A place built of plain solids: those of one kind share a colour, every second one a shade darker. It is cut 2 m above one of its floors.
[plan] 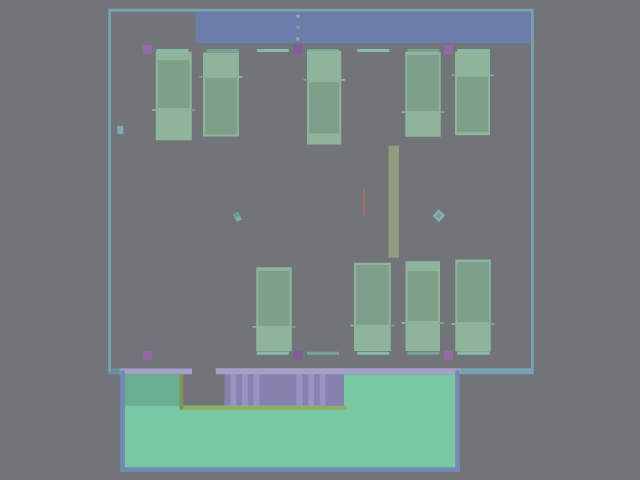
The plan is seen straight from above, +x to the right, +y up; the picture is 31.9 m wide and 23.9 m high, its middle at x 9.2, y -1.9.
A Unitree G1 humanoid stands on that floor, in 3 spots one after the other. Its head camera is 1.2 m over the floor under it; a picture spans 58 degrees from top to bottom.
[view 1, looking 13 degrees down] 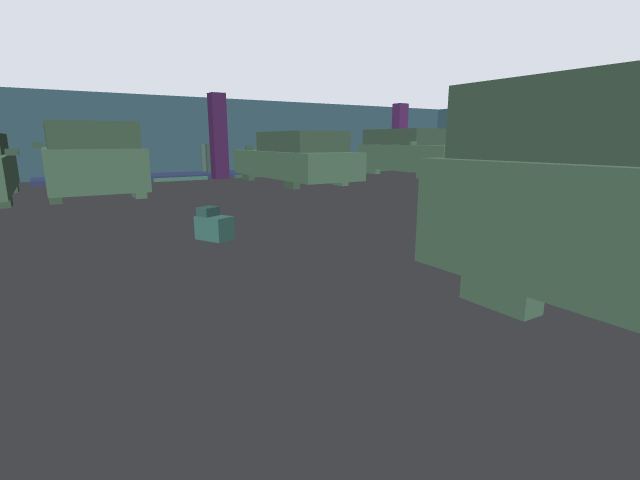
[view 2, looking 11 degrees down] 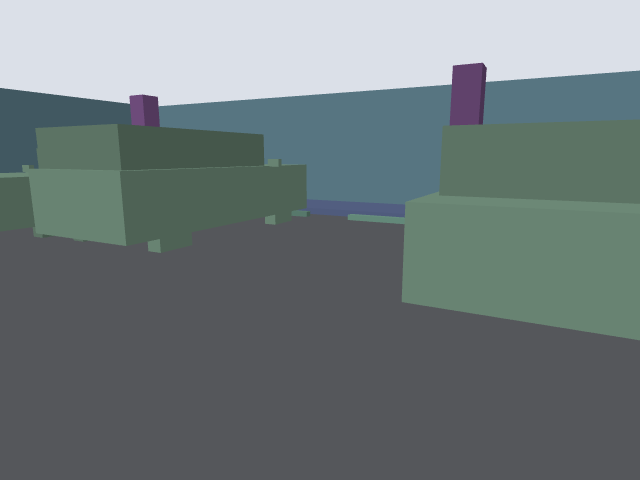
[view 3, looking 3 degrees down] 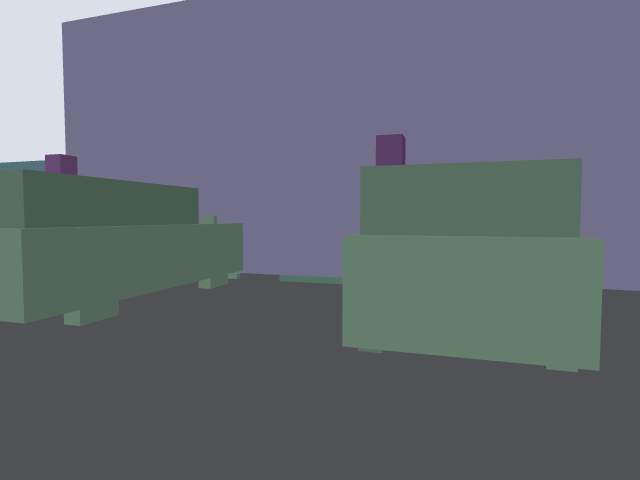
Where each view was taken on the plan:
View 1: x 3.42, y -5.89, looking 58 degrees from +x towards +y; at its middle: ground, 5.33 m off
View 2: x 9.42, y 0.00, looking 118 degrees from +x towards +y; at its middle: ground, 6.29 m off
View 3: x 6.92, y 0.00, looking -72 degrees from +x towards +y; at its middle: facade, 8.73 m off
